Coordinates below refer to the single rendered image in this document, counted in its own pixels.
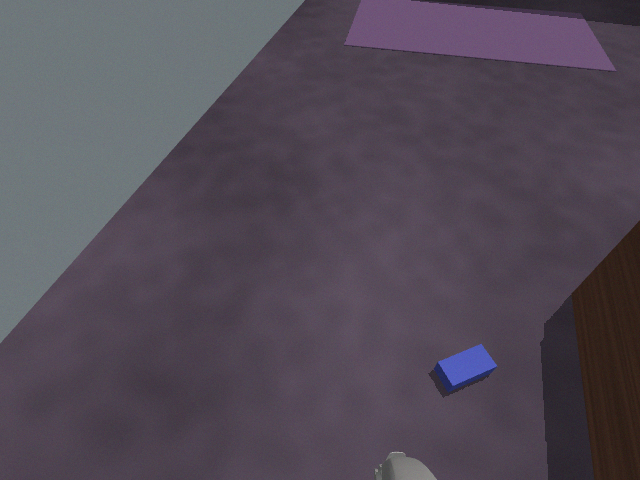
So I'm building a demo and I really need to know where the carton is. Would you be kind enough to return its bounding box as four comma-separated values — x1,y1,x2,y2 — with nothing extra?
434,344,497,392

